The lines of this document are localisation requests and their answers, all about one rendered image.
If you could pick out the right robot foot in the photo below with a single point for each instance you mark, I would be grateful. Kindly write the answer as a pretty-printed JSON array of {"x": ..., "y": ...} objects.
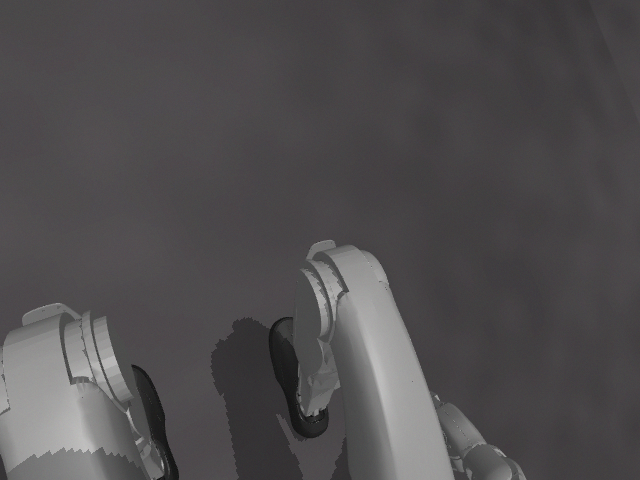
[{"x": 285, "y": 365}]

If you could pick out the right robot hand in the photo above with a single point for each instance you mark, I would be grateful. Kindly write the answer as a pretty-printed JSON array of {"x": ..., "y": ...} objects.
[{"x": 459, "y": 433}]

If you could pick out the left robot foot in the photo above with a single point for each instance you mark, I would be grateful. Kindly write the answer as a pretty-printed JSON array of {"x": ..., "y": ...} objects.
[{"x": 156, "y": 421}]

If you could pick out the right robot arm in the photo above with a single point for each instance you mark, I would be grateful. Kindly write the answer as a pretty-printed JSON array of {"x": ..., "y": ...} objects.
[{"x": 487, "y": 462}]

